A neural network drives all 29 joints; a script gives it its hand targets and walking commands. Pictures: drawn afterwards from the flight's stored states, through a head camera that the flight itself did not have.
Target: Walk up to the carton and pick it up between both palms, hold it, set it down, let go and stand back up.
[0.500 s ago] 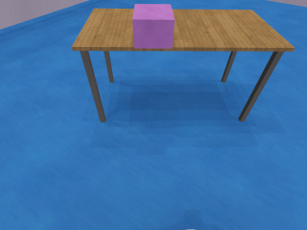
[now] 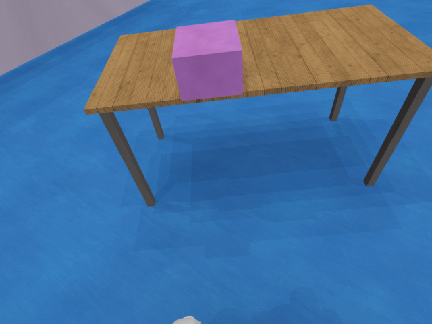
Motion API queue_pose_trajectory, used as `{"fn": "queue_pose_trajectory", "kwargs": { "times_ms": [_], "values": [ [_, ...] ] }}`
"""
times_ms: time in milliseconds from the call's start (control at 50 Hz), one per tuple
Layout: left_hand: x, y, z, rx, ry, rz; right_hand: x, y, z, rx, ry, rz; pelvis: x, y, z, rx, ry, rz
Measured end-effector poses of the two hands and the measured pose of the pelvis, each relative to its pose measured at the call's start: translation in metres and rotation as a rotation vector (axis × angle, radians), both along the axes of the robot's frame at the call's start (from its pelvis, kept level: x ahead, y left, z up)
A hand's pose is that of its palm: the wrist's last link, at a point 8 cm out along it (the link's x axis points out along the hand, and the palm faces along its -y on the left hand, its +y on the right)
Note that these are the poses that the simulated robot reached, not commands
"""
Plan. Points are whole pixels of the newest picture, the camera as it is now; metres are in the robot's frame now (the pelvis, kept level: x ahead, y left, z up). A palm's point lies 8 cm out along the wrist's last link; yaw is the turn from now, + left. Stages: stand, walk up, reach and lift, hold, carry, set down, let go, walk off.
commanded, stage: walk up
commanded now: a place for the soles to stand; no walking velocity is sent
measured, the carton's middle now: (208, 59) +1.00 +0.07 +0.02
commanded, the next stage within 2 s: none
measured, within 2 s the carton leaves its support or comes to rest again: neither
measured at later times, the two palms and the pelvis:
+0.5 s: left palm (106, 252) +0.32 +0.31 -0.10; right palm (354, 315) +0.18 -0.21 -0.10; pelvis +0.20 +0.06 +0.00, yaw -1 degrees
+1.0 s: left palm (104, 239) +0.36 +0.33 -0.11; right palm (304, 180) +0.50 -0.19 -0.10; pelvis +0.39 +0.06 +0.00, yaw +1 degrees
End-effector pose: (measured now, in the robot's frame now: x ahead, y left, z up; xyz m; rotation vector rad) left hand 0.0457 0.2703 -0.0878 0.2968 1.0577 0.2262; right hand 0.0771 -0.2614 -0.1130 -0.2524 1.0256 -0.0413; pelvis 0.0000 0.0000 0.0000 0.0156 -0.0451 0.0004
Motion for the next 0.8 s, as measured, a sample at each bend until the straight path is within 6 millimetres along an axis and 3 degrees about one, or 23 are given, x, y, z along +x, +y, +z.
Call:
{"fn": "queue_pose_trajectory", "kwargs": {
  "times_ms": [120, 180, 240, 300, 380, 500, 580, 640, 700, 800],
  "values": [
    [0.001, 0.025, -0.013, -0.029, 0.102, 0.053, 0.08, 0.026, 0.012, -0.018, -0.056, 0.046, 0.049, 0.02, -0.001, -0.025, 0.014, -0.002],
    [0.017, 0.04, -0.027, -0.053, 0.13, 0.059, 0.118, 0.042, 0.015, -0.043, -0.091, 0.054, 0.078, 0.036, -0.008, -0.036, 0.018, -0.003],
    [0.047, 0.054, -0.045, -0.072, 0.151, 0.022, 0.144, 0.055, 0.013, -0.081, -0.137, 0.034, 0.105, 0.053, -0.02, -0.017, 0.01, -0.011],
    [0.095, 0.058, -0.045, -0.083, 0.128, -0.032, 0.143, 0.059, 0.016, -0.096, -0.104, -0.031, 0.127, 0.062, -0.016, -0.024, -0.002, -0.017],
    [0.173, 0.058, -0.031, -0.099, 0.022, -0.103, 0.122, 0.057, 0.021, -0.115, 0.01, -0.109, 0.156, 0.065, -0.005, -0.024, 0.0, -0.016],
    [0.275, 0.041, -0.013, -0.111, -0.093, -0.185, 0.106, 0.048, 0.016, -0.11, 0.147, -0.186, 0.199, 0.062, 0.0, -0.008, 0.007, -0.01],
    [0.334, 0.022, -0.006, -0.097, -0.156, -0.224, 0.116, 0.039, 0.001, -0.081, 0.201, -0.209, 0.233, 0.053, -0.007, 0.007, 0.005, -0.011],
    [0.368, 0.012, -0.005, -0.062, -0.211, -0.224, 0.14, 0.032, -0.017, -0.058, 0.225, -0.187, 0.26, 0.042, -0.018, -0.004, 0.0, -0.004],
    [0.373, 0.014, -0.003, -0.034, -0.209, -0.161, 0.181, 0.031, -0.022, -0.041, 0.224, -0.128, 0.281, 0.036, -0.017, 0.005, -0.013, 0.011],
    [0.338, 0.031, 0.001, -0.004, -0.056, -0.04, 0.276, 0.033, -0.008, -0.015, 0.1, -0.046, 0.314, 0.038, -0.002, 0.009, -0.01, 0.012]
  ]
}}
